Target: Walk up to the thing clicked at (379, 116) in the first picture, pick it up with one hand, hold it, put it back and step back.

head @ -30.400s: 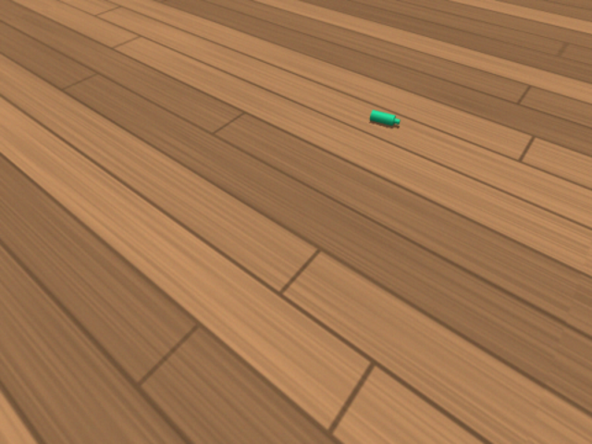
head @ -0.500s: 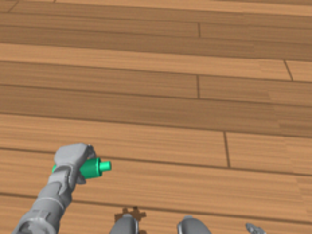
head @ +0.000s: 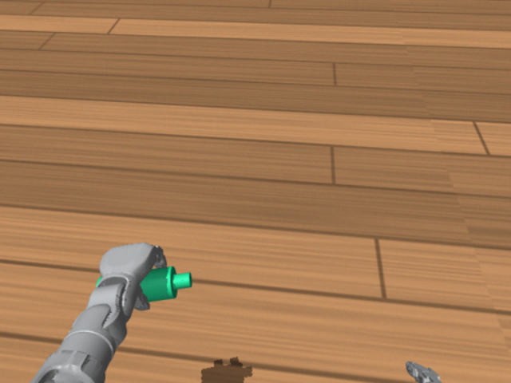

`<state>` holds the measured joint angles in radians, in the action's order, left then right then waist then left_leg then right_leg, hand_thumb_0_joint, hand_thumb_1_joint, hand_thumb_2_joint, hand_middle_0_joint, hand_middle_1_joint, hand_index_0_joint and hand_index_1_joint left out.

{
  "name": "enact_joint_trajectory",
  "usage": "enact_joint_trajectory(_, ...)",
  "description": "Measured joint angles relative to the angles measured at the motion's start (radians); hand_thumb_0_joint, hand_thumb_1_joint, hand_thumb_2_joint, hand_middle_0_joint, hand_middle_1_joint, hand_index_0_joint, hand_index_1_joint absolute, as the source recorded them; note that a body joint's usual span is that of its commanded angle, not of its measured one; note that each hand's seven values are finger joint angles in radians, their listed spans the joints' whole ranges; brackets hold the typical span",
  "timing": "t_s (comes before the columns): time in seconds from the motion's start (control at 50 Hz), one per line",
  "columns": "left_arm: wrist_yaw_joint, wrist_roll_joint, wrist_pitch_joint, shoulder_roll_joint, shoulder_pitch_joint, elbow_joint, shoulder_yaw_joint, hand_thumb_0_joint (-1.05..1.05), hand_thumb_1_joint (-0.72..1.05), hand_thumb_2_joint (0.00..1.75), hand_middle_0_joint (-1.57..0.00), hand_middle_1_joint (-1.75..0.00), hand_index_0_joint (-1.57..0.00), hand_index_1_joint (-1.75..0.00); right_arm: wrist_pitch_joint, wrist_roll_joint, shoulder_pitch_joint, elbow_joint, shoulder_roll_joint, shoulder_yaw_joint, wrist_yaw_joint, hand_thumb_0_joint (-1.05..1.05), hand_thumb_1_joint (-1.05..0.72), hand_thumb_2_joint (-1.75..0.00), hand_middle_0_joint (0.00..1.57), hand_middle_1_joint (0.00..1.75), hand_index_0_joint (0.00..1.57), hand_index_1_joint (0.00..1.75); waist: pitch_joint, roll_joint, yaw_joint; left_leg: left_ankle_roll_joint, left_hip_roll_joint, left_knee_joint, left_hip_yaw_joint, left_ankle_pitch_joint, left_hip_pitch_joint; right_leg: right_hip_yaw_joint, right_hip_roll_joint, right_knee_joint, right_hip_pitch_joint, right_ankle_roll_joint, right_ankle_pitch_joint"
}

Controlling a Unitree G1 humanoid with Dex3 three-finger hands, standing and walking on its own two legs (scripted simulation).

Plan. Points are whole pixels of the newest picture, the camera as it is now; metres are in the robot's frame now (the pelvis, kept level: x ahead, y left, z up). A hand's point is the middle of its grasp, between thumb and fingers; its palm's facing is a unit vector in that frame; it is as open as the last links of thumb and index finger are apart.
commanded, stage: hold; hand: left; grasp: from above
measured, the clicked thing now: (147, 285) +0.31 +0.22 -0.12
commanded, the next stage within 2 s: crouch in 1.64 s
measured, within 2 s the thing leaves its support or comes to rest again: neither
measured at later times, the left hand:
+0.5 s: hand (134, 287) +0.29 +0.22 -0.05, palm faces -0.46 -0.07 -0.88, open 8.6 cm
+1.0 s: hand (129, 297) +0.26 +0.22 -0.04, palm faces -0.46 -0.07 -0.88, open 8.6 cm
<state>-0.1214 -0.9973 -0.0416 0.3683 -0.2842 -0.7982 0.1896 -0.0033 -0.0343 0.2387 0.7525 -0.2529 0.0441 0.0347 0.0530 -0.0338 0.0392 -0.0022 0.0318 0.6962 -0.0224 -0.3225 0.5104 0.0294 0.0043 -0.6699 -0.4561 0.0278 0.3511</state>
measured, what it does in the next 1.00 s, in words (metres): stands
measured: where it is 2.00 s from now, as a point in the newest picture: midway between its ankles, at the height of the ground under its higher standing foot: outside the picture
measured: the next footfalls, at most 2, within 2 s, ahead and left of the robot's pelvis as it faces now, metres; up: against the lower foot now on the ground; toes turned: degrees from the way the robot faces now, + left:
none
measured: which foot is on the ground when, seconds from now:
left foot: down 0.00-1.00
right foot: down 0.00-1.00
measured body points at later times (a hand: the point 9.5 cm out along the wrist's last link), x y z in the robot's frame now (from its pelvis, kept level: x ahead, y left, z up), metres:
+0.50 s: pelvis +0.00 +0.00 +0.01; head +0.02 -0.01 +0.46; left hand +0.31 +0.22 +0.00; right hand +0.11 -0.27 -0.11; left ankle +0.01 +0.12 -0.72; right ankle -0.01 -0.14 -0.72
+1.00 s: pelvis -0.02 +0.00 +0.02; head -0.01 -0.02 +0.46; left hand +0.28 +0.22 +0.01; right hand +0.11 -0.26 -0.10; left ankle +0.01 +0.12 -0.72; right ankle -0.01 -0.14 -0.72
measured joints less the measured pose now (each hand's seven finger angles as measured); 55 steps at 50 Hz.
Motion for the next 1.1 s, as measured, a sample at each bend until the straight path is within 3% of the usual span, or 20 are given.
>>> enact_joint_trajectory(0.46,0.064,-0.018,-0.007,-0.001,0.042,0.079,0.012,-0.01,0.22,0.25,-0.87,-0.24,-0.89,-0.23,0.039,-0.005,-0.007,-0.044,-0.008,0.006,-0.017,0.01,-0.89,-0.89,0.20,0.30,0.20,0.30,-0.018,-0.004,-0.017,-0.002,-0.001,-0.093,-0.005,0.040,-0.113,0.004,0.000,0.089,0.109,-0.003,-0.040)
enact_joint_trajectory(1.1,0.132,0.000,0.009,0.011,0.047,0.130,0.025,-0.01,0.23,0.21,-0.88,-0.24,-0.90,-0.24,0.046,-0.018,-0.040,-0.062,-0.007,-0.017,-0.002,0.01,-0.90,-0.90,0.20,0.30,0.20,0.30,-0.052,-0.017,-0.036,0.000,-0.006,-0.173,-0.009,0.108,-0.188,0.008,0.005,0.152,0.175,-0.002,-0.100)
